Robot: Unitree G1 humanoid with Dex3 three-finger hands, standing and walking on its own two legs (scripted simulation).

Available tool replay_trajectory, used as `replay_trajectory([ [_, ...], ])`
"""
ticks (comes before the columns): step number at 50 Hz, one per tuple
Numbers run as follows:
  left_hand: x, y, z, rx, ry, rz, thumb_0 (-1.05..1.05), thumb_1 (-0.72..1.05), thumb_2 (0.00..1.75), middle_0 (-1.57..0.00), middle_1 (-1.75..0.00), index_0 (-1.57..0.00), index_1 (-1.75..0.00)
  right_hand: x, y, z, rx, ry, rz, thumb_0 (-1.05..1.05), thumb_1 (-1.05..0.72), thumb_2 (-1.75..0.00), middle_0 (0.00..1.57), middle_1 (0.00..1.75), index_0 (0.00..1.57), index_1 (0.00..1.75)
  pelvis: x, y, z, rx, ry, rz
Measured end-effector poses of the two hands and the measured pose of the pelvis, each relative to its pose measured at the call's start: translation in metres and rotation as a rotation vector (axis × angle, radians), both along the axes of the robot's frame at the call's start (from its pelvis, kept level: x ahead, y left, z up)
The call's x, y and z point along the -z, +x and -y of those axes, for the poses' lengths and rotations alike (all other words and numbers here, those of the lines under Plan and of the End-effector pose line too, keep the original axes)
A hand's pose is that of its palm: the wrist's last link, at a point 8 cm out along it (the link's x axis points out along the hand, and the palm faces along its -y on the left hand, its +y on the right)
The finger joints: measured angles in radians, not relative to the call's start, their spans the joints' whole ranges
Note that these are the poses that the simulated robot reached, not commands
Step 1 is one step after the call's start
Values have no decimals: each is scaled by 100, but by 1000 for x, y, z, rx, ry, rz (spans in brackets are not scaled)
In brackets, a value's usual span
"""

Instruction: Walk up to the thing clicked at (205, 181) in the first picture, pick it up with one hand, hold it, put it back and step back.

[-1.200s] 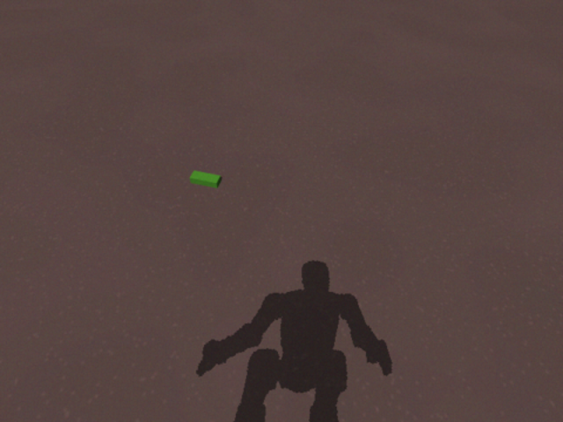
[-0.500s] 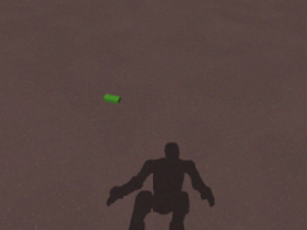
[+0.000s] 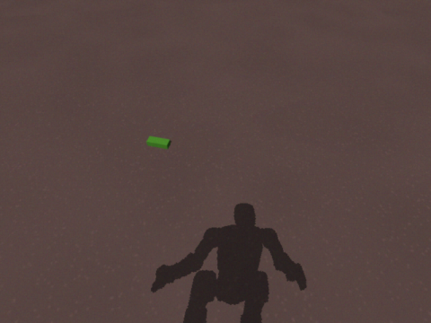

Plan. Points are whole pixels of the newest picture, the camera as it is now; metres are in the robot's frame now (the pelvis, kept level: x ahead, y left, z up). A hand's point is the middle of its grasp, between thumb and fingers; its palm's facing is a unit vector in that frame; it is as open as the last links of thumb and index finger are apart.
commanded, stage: walk up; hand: left
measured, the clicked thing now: (158, 142) +1.29 +0.37 -0.76
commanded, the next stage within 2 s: none
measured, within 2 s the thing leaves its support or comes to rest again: neither
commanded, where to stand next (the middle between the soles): +0.84 +0.24 m, yaw -11 degrees
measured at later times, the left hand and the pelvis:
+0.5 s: hand (37, 280) +0.24 +0.39 -0.14, palm faces -0.13 -0.90 -0.41, open 7.3 cm; pelvis +0.15 +0.10 -0.01, yaw -4 degrees
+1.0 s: hand (51, 213) +0.41 +0.43 -0.14, palm faces -0.13 -0.89 -0.44, open 7.3 cm; pelvis +0.36 +0.14 -0.02, yaw -7 degrees
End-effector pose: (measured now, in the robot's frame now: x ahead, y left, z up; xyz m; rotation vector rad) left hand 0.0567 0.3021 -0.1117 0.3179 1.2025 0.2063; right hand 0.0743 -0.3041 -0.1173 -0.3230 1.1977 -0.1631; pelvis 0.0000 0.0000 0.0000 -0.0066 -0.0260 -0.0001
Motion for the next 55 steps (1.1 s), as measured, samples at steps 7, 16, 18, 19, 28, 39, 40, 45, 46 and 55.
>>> replay_trajectory([
  [7, -9, -16, -52, -29, 64, -57, 0, 90, 90, -21, -31, -21, -30, -9, 28, -1, -15, -40, 16, 1, -91, -90, 20, 30, 20, 30, 3, 24, -30, 14, -16, 2],
  [16, 17, 46, -135, 16, 111, -108, 1, 91, 90, -20, -30, -21, -30, -7, 69, -54, 44, -80, 99, 0, -91, -90, 20, 30, 20, 30, 27, 81, -88, 52, 14, 25],
  [18, 14, 77, -136, 47, 101, -81, 1, 91, 90, -20, -30, -20, -30, -8, 65, -67, 76, -61, 84, 0, -91, -90, 20, 30, 20, 30, 22, 94, -94, 52, 3, 25],
  [19, 11, 93, -136, 62, 91, -56, 1, 91, 90, -20, -30, -20, -30, -8, 63, -72, 89, -53, 67, 0, -91, -90, 20, 30, 20, 30, 19, 100, -96, 55, 1, 25],
  [28, -16, 226, -120, 185, 69, 79, 1, 91, 90, -20, -30, -21, -30, 8, 76, -93, 155, 14, -25, 0, -90, -90, 21, 30, 20, 30, 12, 173, -104, 88, 31, 27],
  [39, -27, 313, -107, 154, 111, 161, 0, 91, 90, -21, -30, -21, -30, 29, 207, -91, 91, 58, 10, 1, -91, -90, 20, 30, 20, 30, 18, 267, -96, 106, 4, 36],
  [40, -29, 315, -109, 148, 109, 150, 0, 91, 90, -21, -30, -21, -30, 25, 223, -91, 82, 55, 32, 1, -91, -90, 20, 30, 20, 30, 16, 275, -98, 110, 4, 36],
  [45, -27, 324, -129, 135, 106, 76, 0, 90, 90, -21, -31, -21, -30, 5, 291, -93, 56, 19, 114, 1, -91, -90, 20, 30, 20, 30, 11, 314, -114, 126, -8, 32],
  [46, -25, 328, -135, 133, 105, 62, 0, 90, 90, -21, -31, -21, -30, 2, 303, -94, 53, 10, 119, 0, -91, -90, 20, 30, 20, 30, 11, 322, -118, 126, -13, 29],
  [55, 22, 401, -207, 141, 103, -20, 1, 90, 90, -21, -31, -21, -30, -12, 391, -133, 54, -94, 162, 0, -91, -90, 20, 30, 20, 30, 35, 405, -171, 135, -6, 21],
])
